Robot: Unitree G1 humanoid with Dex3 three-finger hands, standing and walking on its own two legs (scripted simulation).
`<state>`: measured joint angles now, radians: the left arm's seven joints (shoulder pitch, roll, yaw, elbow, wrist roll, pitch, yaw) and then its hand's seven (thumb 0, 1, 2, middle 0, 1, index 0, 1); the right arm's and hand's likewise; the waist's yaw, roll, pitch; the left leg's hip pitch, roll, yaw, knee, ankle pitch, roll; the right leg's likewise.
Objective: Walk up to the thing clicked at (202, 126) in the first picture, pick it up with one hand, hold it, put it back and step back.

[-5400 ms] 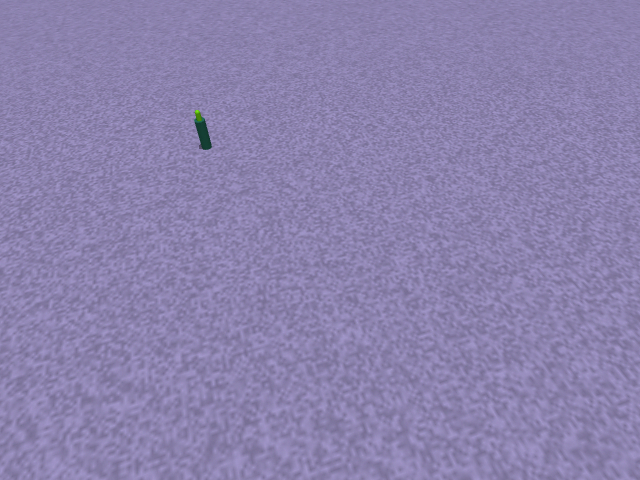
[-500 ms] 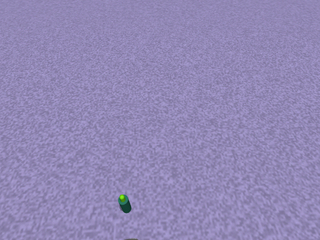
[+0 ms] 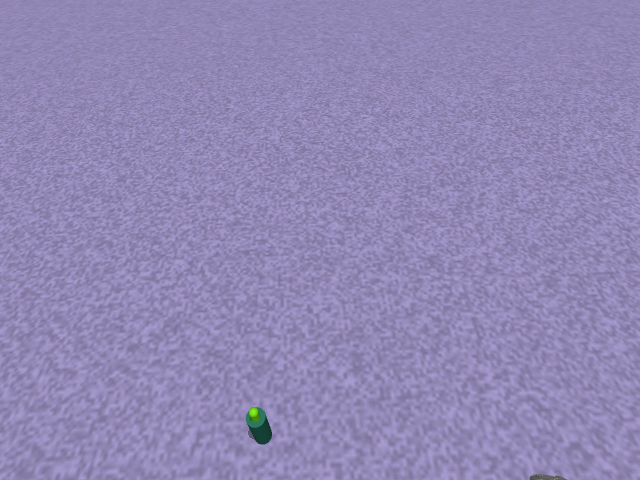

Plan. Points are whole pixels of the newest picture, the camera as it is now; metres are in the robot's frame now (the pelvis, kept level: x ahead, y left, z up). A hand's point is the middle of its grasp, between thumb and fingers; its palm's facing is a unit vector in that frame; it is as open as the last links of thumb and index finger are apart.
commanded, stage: walk up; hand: left
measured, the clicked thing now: (258, 423) +0.39 +0.21 -0.67
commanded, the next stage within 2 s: stand in 0.60 s
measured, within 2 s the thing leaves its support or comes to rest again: neither
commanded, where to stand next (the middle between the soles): +0.05 +0.00 m, yaw +0 degrees
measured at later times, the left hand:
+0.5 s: hand out of the picture +0.10 +0.24 -0.15, palm faces +0.00 -0.94 -0.34, open 7.4 cm
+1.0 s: hand out of the picture +0.09 +0.24 -0.16, palm faces -0.02 -0.94 -0.34, open 7.4 cm
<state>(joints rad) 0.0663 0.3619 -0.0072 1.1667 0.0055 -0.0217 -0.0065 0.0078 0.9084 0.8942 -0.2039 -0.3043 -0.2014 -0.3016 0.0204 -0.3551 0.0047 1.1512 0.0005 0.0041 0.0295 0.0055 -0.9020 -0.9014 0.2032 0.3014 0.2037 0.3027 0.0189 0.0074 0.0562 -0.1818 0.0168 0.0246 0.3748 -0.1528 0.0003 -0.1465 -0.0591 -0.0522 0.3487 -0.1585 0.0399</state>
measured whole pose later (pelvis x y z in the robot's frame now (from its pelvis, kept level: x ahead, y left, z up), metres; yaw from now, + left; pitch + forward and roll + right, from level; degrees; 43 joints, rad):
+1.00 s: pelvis +0.02 -0.01 +0.00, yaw +0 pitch -2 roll +0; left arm 0.10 0.35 0.01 1.15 0.02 -0.01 -0.01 0.01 0.91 0.89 -0.20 -0.30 -0.20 -0.30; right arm 0.08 -0.35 0.00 1.15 -0.01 -0.01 0.02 0.01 -0.90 -0.90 0.20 0.30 0.20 0.30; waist 0.00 0.00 0.05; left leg -0.14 0.03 0.01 0.32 -0.16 -0.02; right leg -0.11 -0.05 -0.06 0.31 -0.17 0.03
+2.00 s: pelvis +0.03 -0.02 +0.00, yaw +0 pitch -2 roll +0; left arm 0.11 0.35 0.01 1.13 0.01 -0.01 -0.01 0.01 0.91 0.89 -0.20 -0.30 -0.20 -0.30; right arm 0.09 -0.35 0.01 1.14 -0.01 -0.01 0.01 0.01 -0.90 -0.90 0.20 0.30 0.20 0.30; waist 0.00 0.01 0.05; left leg -0.11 0.04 0.02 0.31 -0.17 -0.03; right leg -0.08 -0.03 -0.06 0.30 -0.19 0.02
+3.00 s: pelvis +0.03 -0.01 +0.00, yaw +0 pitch +1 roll +0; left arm 0.07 0.33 0.05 1.07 -0.01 -0.03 0.01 0.01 0.84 0.82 -0.19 -0.24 -0.19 -0.24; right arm 0.16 -0.33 0.01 0.96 0.04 -0.03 -0.02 0.01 -0.93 -0.91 0.20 0.30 0.20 0.30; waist 0.00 0.00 0.06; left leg -0.20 0.03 0.02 0.39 -0.20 -0.02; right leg -0.18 -0.04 -0.06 0.38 -0.22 0.02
